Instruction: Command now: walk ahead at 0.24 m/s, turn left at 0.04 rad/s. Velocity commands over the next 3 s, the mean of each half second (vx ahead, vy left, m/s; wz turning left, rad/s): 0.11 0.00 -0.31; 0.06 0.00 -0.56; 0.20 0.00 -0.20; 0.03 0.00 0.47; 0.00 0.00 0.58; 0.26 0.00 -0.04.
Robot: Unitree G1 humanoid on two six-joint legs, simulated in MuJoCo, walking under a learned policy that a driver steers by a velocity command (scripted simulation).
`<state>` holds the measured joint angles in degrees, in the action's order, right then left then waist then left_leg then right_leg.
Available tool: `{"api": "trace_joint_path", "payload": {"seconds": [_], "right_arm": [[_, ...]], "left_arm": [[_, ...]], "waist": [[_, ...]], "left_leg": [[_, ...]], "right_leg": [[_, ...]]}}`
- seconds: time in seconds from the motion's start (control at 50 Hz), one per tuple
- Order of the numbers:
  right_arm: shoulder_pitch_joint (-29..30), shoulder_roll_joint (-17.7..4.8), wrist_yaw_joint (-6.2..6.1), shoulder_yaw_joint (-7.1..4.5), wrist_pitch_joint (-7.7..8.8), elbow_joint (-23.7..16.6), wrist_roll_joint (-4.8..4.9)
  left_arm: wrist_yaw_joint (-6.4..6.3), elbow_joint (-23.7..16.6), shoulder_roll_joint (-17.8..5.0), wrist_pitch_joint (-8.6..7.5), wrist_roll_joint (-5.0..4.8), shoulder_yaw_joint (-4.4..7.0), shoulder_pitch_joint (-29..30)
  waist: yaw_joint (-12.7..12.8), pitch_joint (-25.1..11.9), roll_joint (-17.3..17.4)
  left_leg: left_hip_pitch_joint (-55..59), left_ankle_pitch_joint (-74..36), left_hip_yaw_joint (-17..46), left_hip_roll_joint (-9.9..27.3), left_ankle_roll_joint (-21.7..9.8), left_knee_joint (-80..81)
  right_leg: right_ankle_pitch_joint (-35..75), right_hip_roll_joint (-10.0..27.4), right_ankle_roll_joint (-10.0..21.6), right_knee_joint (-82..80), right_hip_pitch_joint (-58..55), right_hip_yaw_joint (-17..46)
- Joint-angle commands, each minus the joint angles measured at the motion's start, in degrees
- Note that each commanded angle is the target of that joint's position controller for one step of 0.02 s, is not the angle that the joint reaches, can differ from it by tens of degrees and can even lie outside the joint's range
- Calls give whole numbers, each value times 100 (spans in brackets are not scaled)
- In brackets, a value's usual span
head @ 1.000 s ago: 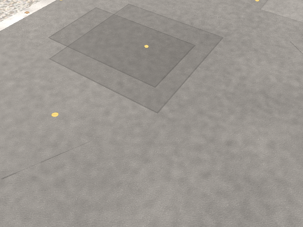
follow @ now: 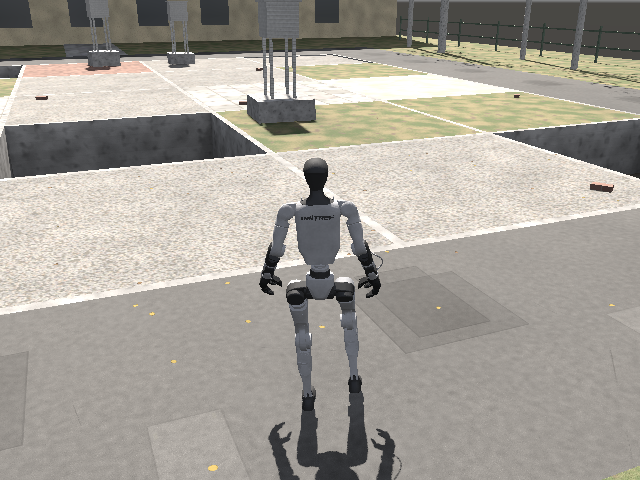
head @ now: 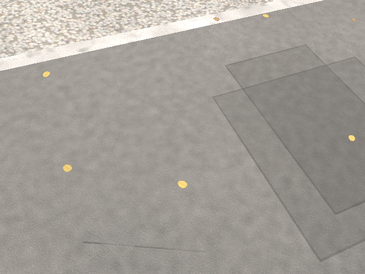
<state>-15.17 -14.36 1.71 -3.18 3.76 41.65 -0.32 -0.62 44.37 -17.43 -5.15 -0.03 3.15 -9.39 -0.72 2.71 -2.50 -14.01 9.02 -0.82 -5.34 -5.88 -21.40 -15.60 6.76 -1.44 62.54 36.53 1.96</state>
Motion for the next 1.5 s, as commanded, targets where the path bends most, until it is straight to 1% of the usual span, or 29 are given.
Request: {"api": "trace_joint_path", "payload": {"seconds": [0.02,0.1,0.18,0.28,0.3,0.32,0.34,0.36,0.4,0.48,0.64,0.7,0.72,0.74,0.76,0.78,0.84,0.92,0.98,1.1,1.16,1.18,1.2,1.22,1.24,1.26,1.3,1.38,1.5], "right_arm": [[359,-700,-112,-150,140,-287,-33],[225,-742,-239,-126,71,-49,-83],[250,-912,-316,-184,-98,115,-50],[497,-964,-482,-230,-363,13,133],[425,-953,-504,-220,-323,-78,67],[235,-669,-441,-127,-238,-306,-159],[233,-610,-328,-67,-176,-302,-175],[280,-803,-251,-113,-191,-258,10],[605,-762,-292,-131,-332,-250,20],[471,-514,-377,-98,-441,-241,14],[656,-632,-335,-152,-287,-270,83],[164,-740,-263,-249,-185,-112,84],[-28,-1149,-288,-357,-198,-130,-32],[112,-1602,-295,-456,-261,-106,-221],[391,-1303,-298,-387,-215,-319,-315],[761,-994,-339,-302,-201,-444,-241],[980,-730,-406,-193,-238,-516,-14],[112,-936,-499,-261,-301,-358,-3],[-75,-1159,-475,-344,-230,-313,22],[49,-1356,-254,-430,-75,-181,144],[265,-1289,-124,-383,-115,-65,251],[218,-1046,-110,-290,-109,-24,208],[316,-628,-95,-124,-71,-158,17],[392,-410,-96,-18,27,-514,-145],[470,-952,-90,-157,55,-415,11],[413,-1093,-53,-199,24,-343,142],[350,-1035,-75,-200,-84,-122,90],[29,-607,-115,-98,-226,142,82],[747,-638,-37,-85,-284,-334,103]], "left_arm": [[-26,-47,-221,101,19,64,-679],[90,-196,-96,81,-43,0,-39],[223,-481,-308,105,-38,80,254],[359,-610,-420,112,-14,192,-365],[289,-581,-845,102,29,330,-852],[184,-676,-1446,135,114,467,-1096],[135,-708,-1121,169,186,358,-1236],[118,-868,-875,207,111,303,-842],[76,-1047,-589,350,-84,225,-201],[-9,-1189,-796,526,28,315,-47],[-138,-1347,-867,676,-15,385,-65],[-165,-1402,-760,750,-109,360,11],[-159,-1440,-496,757,-81,284,-116],[-127,-1692,-392,687,-108,274,-4],[-100,-1604,-847,605,7,407,-106],[-74,-1412,-1027,626,-48,496,-285],[-100,-1150,-650,798,-50,421,-536],[-4,-1542,-464,752,-139,293,257],[79,-1680,-365,657,-106,237,450],[229,-1613,-259,528,-122,180,324],[244,-1345,-210,492,-95,208,-269],[196,-1191,-395,499,-84,306,-738],[119,-1172,-818,504,-47,427,-1282],[72,-1357,-1560,484,14,508,-1262],[110,-1276,-1155,398,11,422,-1369],[122,-1230,-892,334,9,308,-1120],[117,-1242,-577,311,-52,192,-464],[-9,-1088,-390,225,137,123,-72],[-114,-768,-729,360,31,269,-217]], "waist": [[331,-689,586],[-17,-627,629],[-124,-485,657],[243,-731,571],[417,-1181,81],[266,-1650,-1112],[359,-2446,-1285],[327,-2204,-616],[118,-1166,293],[-55,-968,-415],[175,-1079,-821],[-79,-1018,-732],[-34,-1052,27],[181,-658,1941],[130,-662,1692],[280,-637,1200],[256,-464,904],[-351,-442,1273],[-469,-421,1220],[-336,-132,1201],[127,-205,879],[329,-512,642],[522,-985,-350],[384,-1088,-1729],[628,-1240,-982],[441,-948,-865],[173,-602,-426],[-121,-557,-304],[184,-426,-366]], "left_leg": [[182,-4330,397,1432,-752,660],[515,-3830,-47,1375,-407,687],[1231,-3706,67,1777,-538,323],[1375,-4448,-57,1680,-219,-1369],[701,-3556,-321,1193,168,-2513],[-1198,295,-508,160,651,-4470],[-2065,2889,530,-245,742,-5535],[-2254,2666,910,157,705,-5836],[-2373,2042,694,500,767,-5118],[-1518,1449,406,352,987,-3564],[-963,1072,565,260,903,-1816],[85,306,477,414,619,-217],[711,387,1393,1504,233,190],[561,-385,2925,2604,-653,637],[243,-727,3208,2990,-1061,651],[166,-840,2537,2654,-847,491],[287,-1182,1261,1934,-442,299],[1181,1079,1189,1994,-496,837],[1373,1444,1175,2267,-524,998],[524,1322,456,2275,-434,1055],[89,527,96,2105,-272,295],[-261,-97,-211,1856,-42,-483],[-1091,575,-771,1383,457,-2202],[-2948,2563,-696,641,864,-3803],[-3098,2719,1,853,938,-4637],[-3092,2420,97,1037,887,-4794],[-2849,1642,156,1207,836,-4338],[-1753,402,192,999,917,-3413],[-1680,167,60,880,781,-2168]], "right_leg": [[903,-1,-93,-667,-433,-42],[2087,-182,33,-2106,-680,-90],[1334,-293,138,-2439,-251,-88],[1040,-732,568,-3433,-1070,-488],[3165,-361,923,-3619,-2254,261],[5846,992,1939,-3505,-3835,2181],[5792,1526,2610,-3812,-4544,3357],[4735,1324,2343,-3877,-4182,2809],[3012,753,1747,-4161,-2905,1936],[2137,141,1526,-4407,-1939,1541],[488,108,1283,-4306,-2082,2383],[307,-232,932,-3893,-1743,2366],[-676,-641,619,-2997,-1042,1901],[-1794,-1589,301,-1728,138,579],[-1883,-1180,85,-333,170,787],[-1486,-1102,25,231,91,788],[-701,-1007,-264,1065,204,505],[-218,-654,-388,104,790,41],[-358,-460,-308,-677,604,-55],[-602,-422,194,-2190,-904,-518],[166,-777,478,-3607,-2255,-808],[332,-890,583,-3838,-3210,-699],[1341,85,797,-4062,-4282,634],[2613,1514,1834,-4279,-4949,2847],[2929,1709,2293,-4392,-4614,2839],[3288,1451,2082,-4288,-4354,2106],[3345,896,1522,-4387,-3746,1136],[4076,550,1298,-4651,-2944,13],[4068,859,1351,-4484,-3307,-235]]}}
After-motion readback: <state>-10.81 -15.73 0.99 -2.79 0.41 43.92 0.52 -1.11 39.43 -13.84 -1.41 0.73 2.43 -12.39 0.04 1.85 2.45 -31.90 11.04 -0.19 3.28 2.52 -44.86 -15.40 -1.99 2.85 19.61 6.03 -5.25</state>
